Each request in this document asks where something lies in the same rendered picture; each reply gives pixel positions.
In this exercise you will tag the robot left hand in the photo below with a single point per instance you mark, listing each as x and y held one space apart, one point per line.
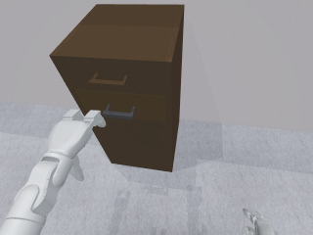
71 134

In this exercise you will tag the handle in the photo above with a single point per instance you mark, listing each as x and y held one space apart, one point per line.
111 84
112 114

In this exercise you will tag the left robot forearm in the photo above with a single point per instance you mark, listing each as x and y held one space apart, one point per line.
36 199

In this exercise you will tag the cabinet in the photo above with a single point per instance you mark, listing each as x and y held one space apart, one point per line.
141 44

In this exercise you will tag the robot right hand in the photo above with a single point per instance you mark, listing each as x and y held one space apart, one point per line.
262 226

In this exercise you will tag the drawer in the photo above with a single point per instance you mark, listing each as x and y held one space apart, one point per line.
147 107

